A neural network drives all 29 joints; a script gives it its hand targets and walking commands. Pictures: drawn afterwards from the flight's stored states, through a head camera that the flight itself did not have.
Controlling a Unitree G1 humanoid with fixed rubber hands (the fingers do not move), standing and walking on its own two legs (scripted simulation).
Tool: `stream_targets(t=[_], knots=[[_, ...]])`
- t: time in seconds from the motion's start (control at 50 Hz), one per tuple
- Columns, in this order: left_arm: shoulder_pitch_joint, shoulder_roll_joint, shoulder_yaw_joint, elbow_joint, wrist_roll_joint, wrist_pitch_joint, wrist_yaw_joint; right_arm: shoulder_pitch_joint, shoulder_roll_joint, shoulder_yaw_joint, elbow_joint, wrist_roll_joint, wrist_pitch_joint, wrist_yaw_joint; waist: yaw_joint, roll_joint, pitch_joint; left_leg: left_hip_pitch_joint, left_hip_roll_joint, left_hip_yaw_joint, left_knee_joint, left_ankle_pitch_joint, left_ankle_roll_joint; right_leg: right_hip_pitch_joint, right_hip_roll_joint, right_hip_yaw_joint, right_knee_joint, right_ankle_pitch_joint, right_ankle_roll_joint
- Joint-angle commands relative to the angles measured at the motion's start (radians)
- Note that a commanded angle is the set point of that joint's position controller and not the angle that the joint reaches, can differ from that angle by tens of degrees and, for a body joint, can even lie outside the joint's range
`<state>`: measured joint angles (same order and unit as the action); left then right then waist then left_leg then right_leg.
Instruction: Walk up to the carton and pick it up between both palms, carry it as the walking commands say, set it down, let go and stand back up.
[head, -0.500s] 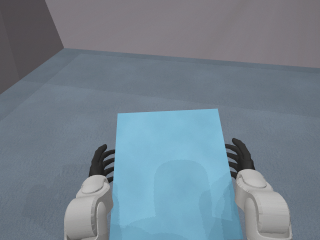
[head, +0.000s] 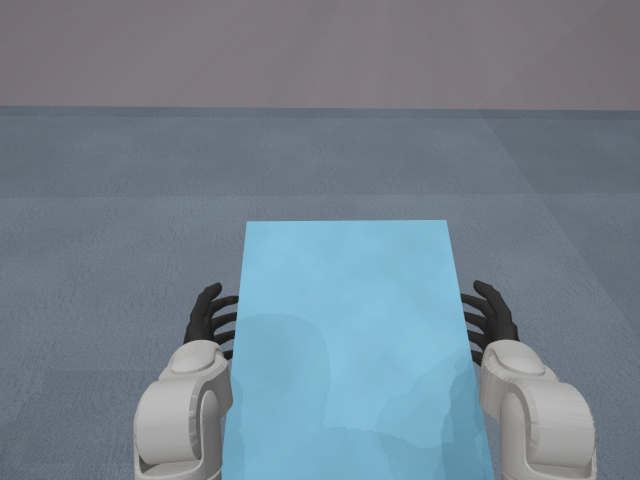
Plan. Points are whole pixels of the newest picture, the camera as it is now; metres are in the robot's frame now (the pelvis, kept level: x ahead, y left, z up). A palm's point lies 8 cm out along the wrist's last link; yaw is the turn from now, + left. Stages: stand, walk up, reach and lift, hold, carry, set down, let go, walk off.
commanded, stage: carry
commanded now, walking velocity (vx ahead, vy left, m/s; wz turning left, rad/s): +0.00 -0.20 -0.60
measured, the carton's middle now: (345, 354) +0.29 +0.01 +0.02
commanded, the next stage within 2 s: none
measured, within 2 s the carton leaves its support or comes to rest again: neither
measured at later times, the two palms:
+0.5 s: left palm (414, 355) +0.27 -0.06 +0.07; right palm out of the picture +0.18 -0.36 +0.09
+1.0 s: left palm out of the picture +0.20 -0.32 +0.06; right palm out of the picture +0.01 -0.57 +0.07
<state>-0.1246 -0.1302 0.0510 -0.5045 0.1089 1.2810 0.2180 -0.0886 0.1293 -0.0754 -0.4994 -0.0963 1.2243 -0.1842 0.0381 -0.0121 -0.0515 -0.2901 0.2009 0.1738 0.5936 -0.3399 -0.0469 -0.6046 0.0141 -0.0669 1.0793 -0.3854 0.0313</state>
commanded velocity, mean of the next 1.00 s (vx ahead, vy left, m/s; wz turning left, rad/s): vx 0.00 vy -0.20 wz -0.60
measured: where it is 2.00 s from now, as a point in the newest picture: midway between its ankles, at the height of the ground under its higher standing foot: outside the picture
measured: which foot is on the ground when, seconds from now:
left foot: down 0.00-0.18, up 0.20-0.44, down 0.46-0.80, up 0.82-1.00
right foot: up 0.00-0.16, down 0.18-0.48, up 0.50-0.78, down 0.80-1.00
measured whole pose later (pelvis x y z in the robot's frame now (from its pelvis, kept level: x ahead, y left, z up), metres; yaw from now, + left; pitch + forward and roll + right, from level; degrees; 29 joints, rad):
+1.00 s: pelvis -0.10 -0.29 -0.02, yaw -34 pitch +4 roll -1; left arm -0.12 -0.13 0.05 -0.49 0.11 1.23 0.20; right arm -0.09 0.13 -0.07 -0.53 -0.08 1.23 -0.22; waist -0.03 0.01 0.01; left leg -0.54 0.13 0.12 1.02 -0.52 -0.12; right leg -0.49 0.05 -0.05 0.65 -0.23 -0.06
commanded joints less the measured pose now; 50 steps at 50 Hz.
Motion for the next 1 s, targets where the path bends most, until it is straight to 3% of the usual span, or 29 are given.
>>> stream_targets(t=[0.0, 0.08, 0.12, 0.14, 0.16, 0.18, 0.2, 0.22, 0.26, 0.32, 0.38, 0.42, 0.44, 0.46, 0.48, 0.5, 0.52, 0.54, 0.58, 0.6, 0.7, 0.74, 0.76, 0.78, 0.8, 0.82, 0.84, 0.92, 0.98], knots=[[-0.454, -0.933, -0.695, -0.113, -0.423, -0.030, -0.262, -0.359, 0.886, 0.588, -0.098, 0.361, 0.005, 0.241, -0.038, 0.266, -0.179, 0.165, 0.200, -0.037, -0.119, 0.671, 0.058, 0.009, -0.029, -0.046, -0.111, -0.001, 0.017], [-0.411, -0.904, -0.679, -0.090, -0.412, -0.010, -0.257, -0.317, 0.858, 0.591, -0.083, 0.347, 0.024, 0.233, -0.050, 0.328, -0.209, 0.201, 0.237, -0.004, -0.055, 0.722, 0.024, 0.117, -0.010, -0.113, -0.354, -0.010, 0.007], [-0.398, -0.902, -0.670, -0.078, -0.411, -0.004, -0.260, -0.319, 0.859, 0.601, -0.084, 0.346, 0.026, 0.232, -0.043, 0.316, -0.228, 0.194, 0.251, 0.022, 0.032, 0.714, -0.010, 0.214, 0.011, -0.138, -0.522, 0.056, -0.004], [-0.381, -0.899, -0.660, -0.065, -0.410, -0.004, -0.263, -0.322, 0.859, 0.606, -0.084, 0.348, 0.027, 0.232, -0.032, 0.222, -0.269, 0.122, 0.212, 0.053, 0.173, 0.640, -0.043, 0.360, 0.017, -0.107, -0.609, 0.120, -0.013], [-0.365, -0.905, -0.645, -0.058, -0.408, -0.004, -0.265, -0.341, 0.853, 0.613, -0.091, 0.352, 0.028, 0.233, -0.015, 0.079, -0.275, -0.041, 0.168, 0.042, 0.301, 0.344, -0.068, 0.485, -0.054, -0.002, -0.673, 0.317, -0.034], [-0.348, -0.878, -0.625, -0.041, -0.397, -0.007, -0.264, -0.356, 0.853, 0.641, -0.112, 0.356, 0.037, 0.235, -0.025, -0.267, -0.316, -0.355, 0.007, 0.075, 0.517, -0.306, -0.122, 0.662, -0.322, 0.389, -0.616, 0.907, -0.152], [-0.327, -0.908, -0.619, -0.047, -0.403, -0.011, -0.262, -0.389, 0.882, 0.676, -0.117, 0.382, 0.039, 0.243, -0.030, -0.336, -0.323, -0.409, -0.017, -0.064, 0.620, -0.476, -0.117, 0.616, -0.318, 0.398, -0.528, 1.175, -0.234], [-0.328, -0.925, -0.616, -0.045, -0.405, -0.017, -0.267, -0.378, 0.920, 0.690, -0.087, 0.396, 0.037, 0.249, -0.034, -0.262, -0.348, -0.395, -0.027, -0.087, 0.660, -0.434, -0.107, 0.609, -0.298, 0.316, -0.506, 1.179, -0.243], [-0.381, -0.984, -0.622, -0.080, -0.401, -0.048, -0.273, -0.464, 0.987, 0.733, -0.139, 0.443, 0.012, 0.263, -0.036, -0.188, -0.356, -0.352, -0.011, -0.096, 0.618, -0.279, -0.085, 0.541, -0.232, 0.212, -0.508, 0.928, -0.214], [-0.382, -1.009, -0.624, -0.105, -0.385, -0.073, -0.271, -0.485, 1.003, 0.743, -0.167, 0.467, -0.008, 0.268, -0.028, -0.152, -0.372, -0.266, -0.052, -0.093, 0.473, -0.177, -0.066, 0.470, -0.209, 0.250, -0.580, 0.638, -0.227], [-0.358, -0.975, -0.638, -0.113, -0.374, -0.073, -0.267, -0.432, 0.979, 0.718, -0.132, 0.448, -0.009, 0.265, -0.021, -0.122, -0.379, -0.165, -0.106, -0.098, 0.298, -0.164, -0.044, 0.412, -0.208, 0.323, -0.628, 0.523, -0.250], [-0.355, -0.962, -0.654, -0.120, -0.381, -0.065, -0.266, -0.390, 0.971, 0.696, -0.107, 0.430, -0.006, 0.264, -0.028, -0.092, -0.374, -0.023, -0.120, -0.091, 0.104, -0.094, -0.022, 0.334, -0.174, 0.317, -0.613, 0.465, -0.227], [-0.359, -0.951, -0.662, -0.120, -0.389, -0.059, -0.266, -0.369, 0.969, 0.681, -0.090, 0.419, -0.003, 0.263, -0.045, -0.051, -0.374, 0.140, -0.087, -0.100, -0.081, -0.008, 0.002, 0.222, -0.129, 0.277, -0.575, 0.379, -0.176], [-0.371, -0.939, -0.674, -0.125, -0.397, -0.050, -0.267, -0.337, 0.955, 0.659, -0.063, 0.399, -0.001, 0.261, -0.062, 0.161, -0.344, 0.277, 0.120, -0.340, -0.270, 0.046, 0.078, 0.028, -0.033, 0.195, -0.420, 0.155, -0.097], [-0.423, -0.930, -0.698, -0.153, -0.399, -0.041, -0.273, -0.300, 0.944, 0.627, -0.029, 0.379, -0.002, 0.258, -0.062, 0.475, -0.273, 0.272, 0.454, -0.638, -0.312, 0.367, 0.232, -0.174, 0.066, 0.061, -0.091, -0.207, -0.031], [-0.433, -0.921, -0.704, -0.145, -0.408, -0.044, -0.273, -0.315, 0.935, 0.630, -0.052, 0.388, -0.005, 0.259, -0.034, 0.292, -0.243, 0.248, 0.470, -0.551, -0.248, 0.574, 0.249, -0.161, -0.031, 0.115, 0.101, -0.193, -0.034], [-0.420, -0.929, -0.703, -0.118, -0.418, -0.040, -0.278, -0.315, 0.930, 0.620, -0.040, 0.370, -0.004, 0.258, -0.029, 0.159, -0.221, 0.202, 0.405, -0.446, -0.218, 0.554, 0.209, -0.134, -0.061, 0.124, 0.165, -0.146, -0.025], [-0.420, -0.938, -0.691, -0.095, -0.420, -0.040, -0.281, -0.344, 0.932, 0.618, -0.045, 0.364, -0.005, 0.258, -0.022, 0.103, -0.190, 0.185, 0.329, -0.313, -0.204, 0.501, 0.155, -0.122, -0.080, 0.118, 0.173, -0.075, -0.017], [-0.420, -0.943, -0.697, -0.090, -0.426, -0.042, -0.286, -0.355, 0.921, 0.615, -0.065, 0.354, -0.010, 0.254, -0.015, 0.172, -0.160, 0.137, 0.213, -0.101, -0.152, 0.529, 0.074, -0.039, -0.069, 0.052, 0.044, -0.001, -0.002], [-0.437, -0.941, -0.706, -0.105, -0.432, -0.043, -0.284, -0.371, 0.911, 0.617, -0.086, 0.359, -0.010, 0.253, -0.022, 0.217, -0.152, 0.113, 0.197, -0.053, -0.141, 0.557, 0.059, 0.000, -0.045, 0.003, -0.023, -0.006, 0.002], [-0.385, -0.893, -0.683, -0.077, -0.415, -0.013, -0.264, -0.313, 0.845, 0.604, -0.080, 0.345, 0.021, 0.235, -0.050, 0.321, -0.195, 0.157, 0.241, -0.012, -0.070, 0.639, 0.026, 0.136, -0.017, -0.100, -0.349, -0.054, 0.008], [-0.365, -0.889, -0.675, -0.059, -0.414, -0.004, -0.265, -0.310, 0.837, 0.607, -0.076, 0.341, 0.026, 0.232, -0.039, 0.305, -0.221, 0.156, 0.241, 0.024, 0.026, 0.632, -0.017, 0.236, 0.007, -0.128, -0.559, 0.048, 0.001], [-0.353, -0.888, -0.668, -0.046, -0.413, -0.002, -0.267, -0.313, 0.835, 0.606, -0.070, 0.343, 0.028, 0.232, -0.026, 0.198, -0.249, 0.071, 0.198, 0.049, 0.154, 0.521, -0.054, 0.372, -0.003, -0.078, -0.668, 0.148, -0.004], [-0.340, -0.891, -0.653, -0.037, -0.411, -0.003, -0.268, -0.328, 0.835, 0.615, -0.072, 0.346, 0.029, 0.231, -0.019, 0.030, -0.254, -0.116, 0.147, 0.034, 0.298, 0.153, -0.081, 0.506, -0.115, 0.078, -0.700, 0.411, -0.034], [-0.318, -0.865, -0.627, -0.022, -0.397, -0.010, -0.265, -0.366, 0.841, 0.655, -0.101, 0.358, 0.038, 0.236, -0.026, -0.344, -0.282, -0.395, -0.038, 0.072, 0.482, -0.437, -0.126, 0.607, -0.355, 0.461, -0.645, 0.922, -0.166], [-0.315, -0.905, -0.635, -0.046, -0.414, -0.011, -0.265, -0.364, 0.891, 0.676, -0.074, 0.377, 0.038, 0.241, -0.038, -0.312, -0.291, -0.395, -0.012, -0.069, 0.604, -0.476, -0.130, 0.582, -0.307, 0.361, -0.517, 1.222, -0.223], [-0.324, -0.916, -0.631, -0.045, -0.412, -0.021, -0.271, -0.374, 0.923, 0.695, -0.066, 0.395, 0.032, 0.248, -0.042, -0.280, -0.324, -0.404, -0.032, -0.073, 0.626, -0.418, -0.110, 0.586, -0.293, 0.291, -0.497, 1.188, -0.233], [-0.372, -1.009, -0.626, -0.106, -0.393, -0.080, -0.276, -0.513, 1.017, 0.767, -0.177, 0.480, -0.014, 0.269, -0.029, -0.181, -0.359, -0.293, -0.042, -0.087, 0.507, -0.164, -0.071, 0.486, -0.211, 0.230, -0.568, 0.668, -0.212], [-0.343, -0.983, -0.640, -0.123, -0.380, -0.086, -0.270, -0.451, 0.992, 0.741, -0.149, 0.464, -0.019, 0.267, -0.022, -0.129, -0.373, -0.206, -0.096, -0.093, 0.352, -0.156, -0.049, 0.448, -0.215, 0.312, -0.620, 0.560, -0.245]])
